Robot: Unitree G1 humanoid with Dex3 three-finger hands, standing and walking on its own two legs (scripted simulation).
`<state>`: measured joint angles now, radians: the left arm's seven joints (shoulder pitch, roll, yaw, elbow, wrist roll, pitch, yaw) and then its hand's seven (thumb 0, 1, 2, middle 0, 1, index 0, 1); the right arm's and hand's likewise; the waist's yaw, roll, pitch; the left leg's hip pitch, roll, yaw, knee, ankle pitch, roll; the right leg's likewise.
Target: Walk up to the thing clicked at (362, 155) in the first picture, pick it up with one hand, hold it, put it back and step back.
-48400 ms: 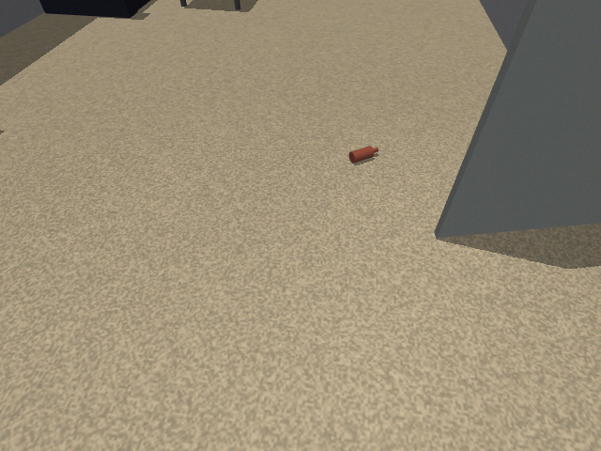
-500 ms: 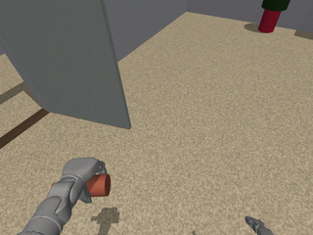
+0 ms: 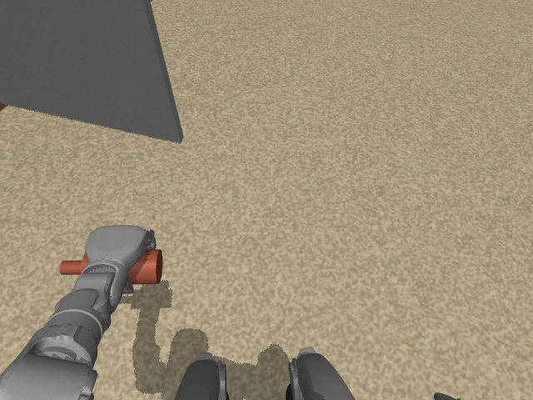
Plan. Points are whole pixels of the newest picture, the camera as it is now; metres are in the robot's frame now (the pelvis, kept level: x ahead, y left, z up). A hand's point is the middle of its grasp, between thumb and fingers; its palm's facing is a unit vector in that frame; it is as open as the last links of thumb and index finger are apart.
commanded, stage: crouch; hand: left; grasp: from above
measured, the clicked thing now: (112, 267) +0.38 +0.26 -0.13
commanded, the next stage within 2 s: lower in 1.40 s
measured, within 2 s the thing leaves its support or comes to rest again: neither
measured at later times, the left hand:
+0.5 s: hand (156, 278) +0.42 +0.23 -0.35, palm faces -0.46 +0.01 -0.89, open 8.9 cm
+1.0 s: hand (165, 277) +0.46 +0.23 -0.45, palm faces -0.48 -0.01 -0.88, open 8.9 cm
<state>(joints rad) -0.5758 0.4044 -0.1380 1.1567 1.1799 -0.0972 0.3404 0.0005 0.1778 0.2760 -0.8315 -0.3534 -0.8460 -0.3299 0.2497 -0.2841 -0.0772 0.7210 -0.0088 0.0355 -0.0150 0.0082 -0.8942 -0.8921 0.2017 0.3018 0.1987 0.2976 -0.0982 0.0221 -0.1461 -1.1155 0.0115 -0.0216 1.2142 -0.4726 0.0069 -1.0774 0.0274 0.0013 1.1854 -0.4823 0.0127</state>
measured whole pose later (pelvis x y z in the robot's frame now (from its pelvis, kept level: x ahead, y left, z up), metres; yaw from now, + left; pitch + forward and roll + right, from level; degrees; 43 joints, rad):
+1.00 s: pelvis -0.03 +0.00 -0.27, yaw -6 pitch +39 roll -8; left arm -0.99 0.71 0.09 1.43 1.28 -0.19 0.36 0.00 0.18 0.26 -0.86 -0.29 -0.88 -0.27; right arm 0.18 -0.26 0.03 0.72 -0.12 -0.04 0.12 0.00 -0.91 -0.90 0.20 0.30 0.20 0.30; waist -0.25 0.01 -0.09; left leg -2.19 0.01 -0.10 2.20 -0.69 0.01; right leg -2.12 0.05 -0.08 2.13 -0.70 0.02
